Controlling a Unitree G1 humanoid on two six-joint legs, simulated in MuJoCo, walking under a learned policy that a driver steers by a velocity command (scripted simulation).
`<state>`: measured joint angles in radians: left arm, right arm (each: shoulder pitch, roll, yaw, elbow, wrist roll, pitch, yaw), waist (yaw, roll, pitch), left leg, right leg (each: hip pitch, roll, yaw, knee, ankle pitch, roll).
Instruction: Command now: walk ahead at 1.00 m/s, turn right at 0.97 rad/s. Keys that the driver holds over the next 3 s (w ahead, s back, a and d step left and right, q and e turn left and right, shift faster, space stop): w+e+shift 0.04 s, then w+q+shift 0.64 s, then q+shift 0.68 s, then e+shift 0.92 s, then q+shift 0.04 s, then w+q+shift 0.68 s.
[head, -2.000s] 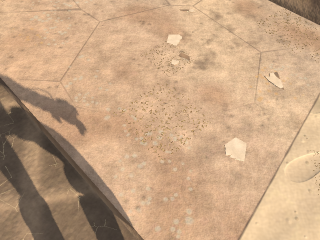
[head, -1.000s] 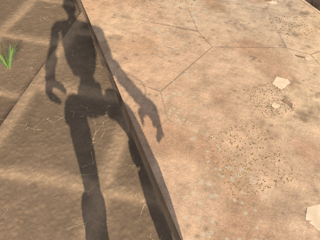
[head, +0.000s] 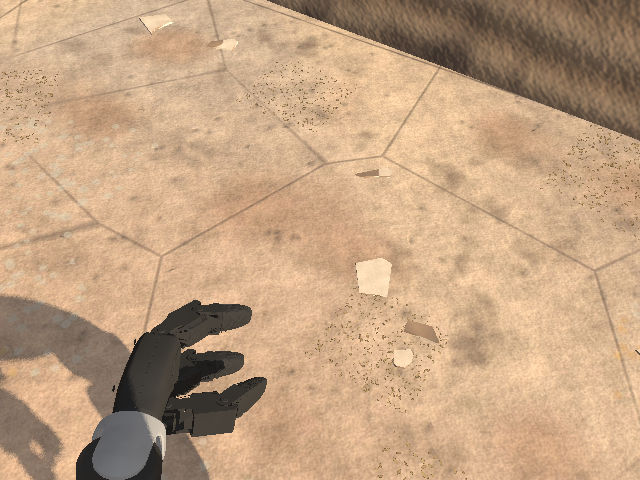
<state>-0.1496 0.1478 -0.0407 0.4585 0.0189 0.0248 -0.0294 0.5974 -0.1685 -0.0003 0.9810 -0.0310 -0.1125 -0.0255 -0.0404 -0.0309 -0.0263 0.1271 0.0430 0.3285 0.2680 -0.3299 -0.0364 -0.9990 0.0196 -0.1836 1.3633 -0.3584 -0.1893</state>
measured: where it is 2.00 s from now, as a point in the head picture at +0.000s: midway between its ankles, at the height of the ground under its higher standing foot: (256, 243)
